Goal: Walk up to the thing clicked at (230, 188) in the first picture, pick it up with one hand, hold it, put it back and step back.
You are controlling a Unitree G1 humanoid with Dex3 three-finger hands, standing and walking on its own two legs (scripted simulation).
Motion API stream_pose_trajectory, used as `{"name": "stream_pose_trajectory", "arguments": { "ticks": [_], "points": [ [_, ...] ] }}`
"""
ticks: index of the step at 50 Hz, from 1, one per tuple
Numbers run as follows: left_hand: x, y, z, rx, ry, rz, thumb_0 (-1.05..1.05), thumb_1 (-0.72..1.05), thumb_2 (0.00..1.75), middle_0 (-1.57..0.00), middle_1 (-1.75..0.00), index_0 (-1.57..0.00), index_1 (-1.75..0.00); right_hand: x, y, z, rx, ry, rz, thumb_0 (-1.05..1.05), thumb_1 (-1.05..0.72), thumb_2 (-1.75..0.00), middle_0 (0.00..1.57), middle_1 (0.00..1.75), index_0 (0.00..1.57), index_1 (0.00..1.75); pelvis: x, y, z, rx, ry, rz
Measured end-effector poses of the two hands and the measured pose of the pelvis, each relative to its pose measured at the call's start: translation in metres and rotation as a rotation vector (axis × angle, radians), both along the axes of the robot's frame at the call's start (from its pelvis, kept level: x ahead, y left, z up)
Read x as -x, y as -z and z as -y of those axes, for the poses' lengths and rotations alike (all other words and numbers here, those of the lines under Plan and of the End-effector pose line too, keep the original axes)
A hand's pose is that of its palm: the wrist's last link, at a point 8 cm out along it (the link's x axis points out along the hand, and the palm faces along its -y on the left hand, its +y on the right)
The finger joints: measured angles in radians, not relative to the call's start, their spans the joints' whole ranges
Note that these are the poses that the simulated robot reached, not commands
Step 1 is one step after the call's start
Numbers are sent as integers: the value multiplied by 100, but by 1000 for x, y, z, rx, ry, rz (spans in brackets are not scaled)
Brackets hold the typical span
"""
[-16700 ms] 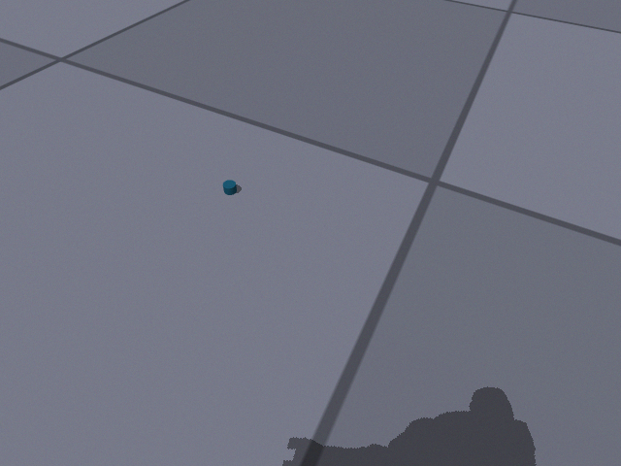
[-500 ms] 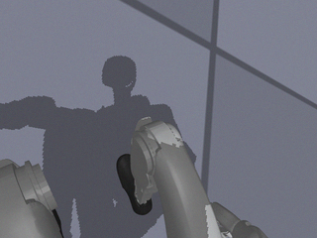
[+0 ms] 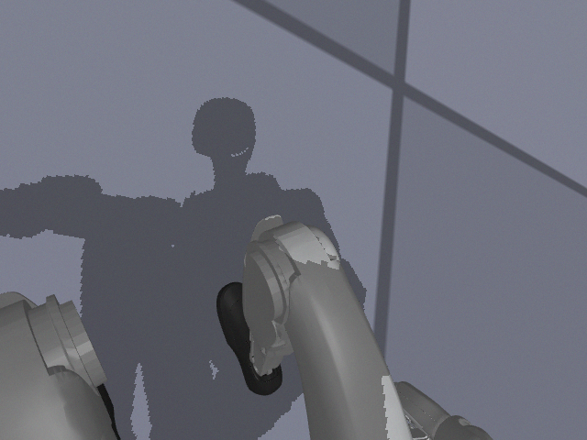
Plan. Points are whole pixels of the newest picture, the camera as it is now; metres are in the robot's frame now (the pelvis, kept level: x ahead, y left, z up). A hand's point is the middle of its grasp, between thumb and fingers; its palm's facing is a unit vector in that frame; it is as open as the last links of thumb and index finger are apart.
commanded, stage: close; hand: left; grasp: from above
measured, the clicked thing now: out of the picture +0.44 +0.35 -0.28
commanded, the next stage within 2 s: settle in 0.24 s
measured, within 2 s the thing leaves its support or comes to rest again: leaves its support in 0.64 s
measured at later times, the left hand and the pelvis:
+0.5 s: hand out of the picture +0.43 +0.34 -0.25, palm faces -0.43 -0.18 -0.88, open 7.4 cm; pelvis +0.00 +0.00 +0.00, yaw +0 degrees
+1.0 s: hand out of the picture +0.42 +0.35 -0.17, palm faces -0.42 -0.14 -0.90, open 7.3 cm; pelvis +0.00 +0.00 +0.01, yaw +3 degrees
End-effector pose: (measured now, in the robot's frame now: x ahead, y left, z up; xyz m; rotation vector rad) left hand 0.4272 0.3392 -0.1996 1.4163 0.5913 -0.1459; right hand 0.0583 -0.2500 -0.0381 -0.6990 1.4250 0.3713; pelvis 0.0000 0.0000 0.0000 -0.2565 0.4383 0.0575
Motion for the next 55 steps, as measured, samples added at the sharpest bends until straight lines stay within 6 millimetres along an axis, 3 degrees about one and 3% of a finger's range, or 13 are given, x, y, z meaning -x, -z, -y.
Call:
{"name": "stream_pose_trajectory", "arguments": {
  "ticks": [15,32,44,55],
  "points": [
    [-2,-2,0,-8,-4,13,-3,28,37,-61,-74,-84,-65,-8,-4,3,18,-19,25,0,-90,-89,20,30,20,30,1,-1,-1,3,-2,-3],
    [-10,-9,-7,-3,-39,26,-3,27,28,-69,-66,-93,-56,3,-5,-1,8,34,5,0,-91,-89,20,30,20,30,-1,-3,-1,3,-4,-26],
    [-7,-58,-18,-34,-48,50,-4,29,26,-69,-65,-93,-56,-14,8,7,-34,121,67,0,-91,-89,20,30,20,30,-5,-7,2,-20,-21,-81],
    [-1,-102,-14,-42,5,6,-4,29,26,-70,-63,-94,-56,-34,18,14,-51,183,126,0,-91,-89,20,30,20,30,-2,-17,6,-57,-45,-110]
  ]
}}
